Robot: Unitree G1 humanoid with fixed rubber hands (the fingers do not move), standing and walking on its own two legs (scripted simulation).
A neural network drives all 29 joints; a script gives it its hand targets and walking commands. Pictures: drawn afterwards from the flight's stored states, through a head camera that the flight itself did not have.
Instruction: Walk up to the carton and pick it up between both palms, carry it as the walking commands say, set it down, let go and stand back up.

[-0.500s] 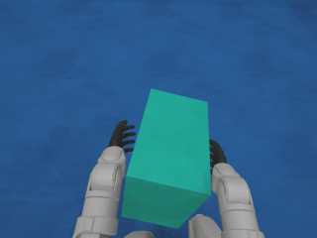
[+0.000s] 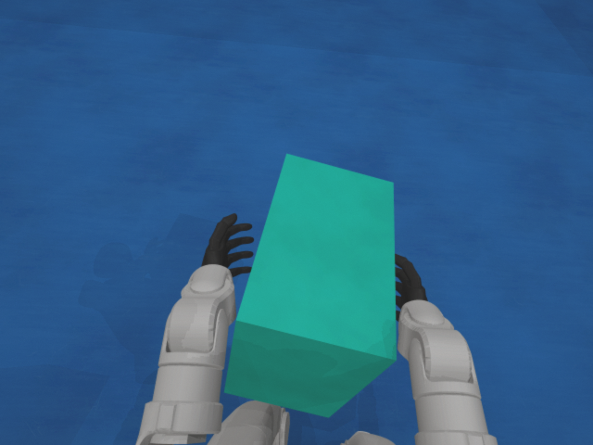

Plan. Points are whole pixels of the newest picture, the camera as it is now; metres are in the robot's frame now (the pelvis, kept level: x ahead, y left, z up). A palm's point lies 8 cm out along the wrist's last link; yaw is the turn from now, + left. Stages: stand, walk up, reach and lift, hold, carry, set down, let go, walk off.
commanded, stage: carry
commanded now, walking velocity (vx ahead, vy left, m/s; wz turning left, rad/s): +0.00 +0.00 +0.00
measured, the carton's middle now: (308, 288) +0.34 +0.02 -0.07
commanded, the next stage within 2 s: none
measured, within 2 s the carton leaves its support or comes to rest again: neither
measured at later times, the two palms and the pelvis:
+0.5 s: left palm (146, 169) +0.45 +0.29 +0.04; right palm (318, 206) +0.44 +0.02 +0.03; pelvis +0.14 +0.15 +0.00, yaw -4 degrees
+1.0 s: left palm (110, 97) +0.59 +0.38 +0.05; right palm (265, 131) +0.57 +0.12 +0.04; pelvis +0.27 +0.25 +0.01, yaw -2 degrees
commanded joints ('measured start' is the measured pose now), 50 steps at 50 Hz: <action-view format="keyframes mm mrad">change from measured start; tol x64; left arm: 1 -430 -917 -667 -156 -240 1 -256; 50 -186 -986 -661 -88 -271 47 -287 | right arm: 1 -822 782 575 -369 315 -123 232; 50 -676 886 687 -412 298 -37 226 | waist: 1 -37 244 -480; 46 -60 319 -629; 50 28 -565 -684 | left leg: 1 124 208 -467 -170 -402 344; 3 251 221 -256 -1060 181 283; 6 627 471 -411 -766 1813 281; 25 687 189 16 -485 1912 -60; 28 67 65 -232 13 -294 138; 30 281 215 -406 -329 -363 292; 35 585 419 -347 -862 1579 200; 47 903 202 107 -648 2280 -203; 49 205 147 -31 274 1495 -212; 50 -171 67 -287 616 -441 5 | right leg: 1 -65 -210 342 110 605 -11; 5 -386 74 75 551 -624 151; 25 11 139 -196 -95 -137 4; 28 419 -336 481 -97 953 -295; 34 -229 45 74 331 -409 119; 47 -103 197 -328 -51 -398 104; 50 689 -406 433 -125 789 -321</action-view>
